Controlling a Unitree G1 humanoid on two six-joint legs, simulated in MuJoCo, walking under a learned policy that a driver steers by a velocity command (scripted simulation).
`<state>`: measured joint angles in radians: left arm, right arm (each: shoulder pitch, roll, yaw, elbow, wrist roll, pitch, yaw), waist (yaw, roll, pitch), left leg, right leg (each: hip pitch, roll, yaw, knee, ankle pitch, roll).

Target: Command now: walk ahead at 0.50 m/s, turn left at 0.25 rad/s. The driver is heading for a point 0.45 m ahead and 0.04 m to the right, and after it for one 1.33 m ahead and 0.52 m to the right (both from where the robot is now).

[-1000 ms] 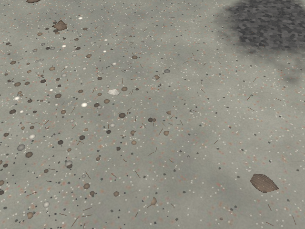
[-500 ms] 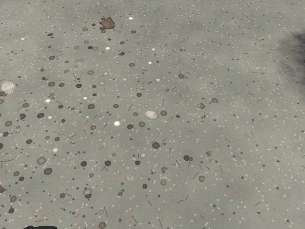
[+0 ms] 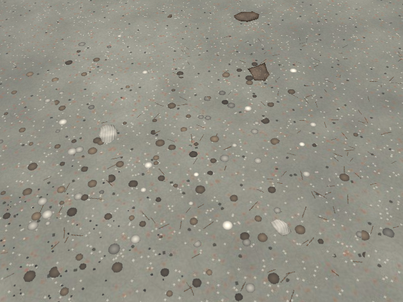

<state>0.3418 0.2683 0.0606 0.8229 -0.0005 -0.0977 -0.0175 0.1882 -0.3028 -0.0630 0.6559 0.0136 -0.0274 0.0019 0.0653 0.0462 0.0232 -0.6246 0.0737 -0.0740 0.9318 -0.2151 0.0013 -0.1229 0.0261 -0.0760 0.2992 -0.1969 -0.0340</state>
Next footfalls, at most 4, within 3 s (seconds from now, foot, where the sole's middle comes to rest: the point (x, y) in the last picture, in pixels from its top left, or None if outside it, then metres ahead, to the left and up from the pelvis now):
0.22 left None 0.28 0.15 -0.78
0.76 right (257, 278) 0.57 -0.10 -0.78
1.22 left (223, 197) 0.89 0.02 -0.78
1.74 right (320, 185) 0.96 -0.36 -0.78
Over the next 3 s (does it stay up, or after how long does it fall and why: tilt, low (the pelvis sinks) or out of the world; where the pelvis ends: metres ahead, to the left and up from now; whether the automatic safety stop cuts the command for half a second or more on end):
stays up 1.23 -0.54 -0.01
